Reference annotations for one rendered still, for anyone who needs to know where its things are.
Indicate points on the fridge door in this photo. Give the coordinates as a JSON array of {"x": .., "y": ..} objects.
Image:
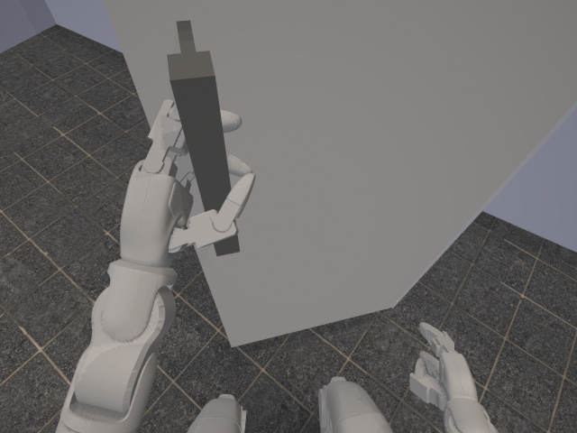
[{"x": 376, "y": 129}]

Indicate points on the handle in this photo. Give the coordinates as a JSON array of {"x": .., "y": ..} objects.
[{"x": 192, "y": 78}]

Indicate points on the robot right forearm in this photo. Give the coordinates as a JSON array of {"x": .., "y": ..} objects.
[{"x": 463, "y": 415}]

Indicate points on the robot left hand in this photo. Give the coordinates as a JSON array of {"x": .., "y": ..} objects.
[{"x": 158, "y": 196}]

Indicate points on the robot left thigh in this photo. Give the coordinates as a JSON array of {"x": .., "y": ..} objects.
[{"x": 220, "y": 416}]

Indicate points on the robot left forearm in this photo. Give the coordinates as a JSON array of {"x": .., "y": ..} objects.
[{"x": 114, "y": 376}]

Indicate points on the robot right hand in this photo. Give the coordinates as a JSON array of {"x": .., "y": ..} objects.
[{"x": 450, "y": 378}]

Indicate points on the robot right thigh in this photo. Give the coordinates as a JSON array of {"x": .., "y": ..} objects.
[{"x": 345, "y": 407}]

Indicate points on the robot thigh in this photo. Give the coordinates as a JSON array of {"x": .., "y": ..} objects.
[
  {"x": 220, "y": 416},
  {"x": 345, "y": 407}
]

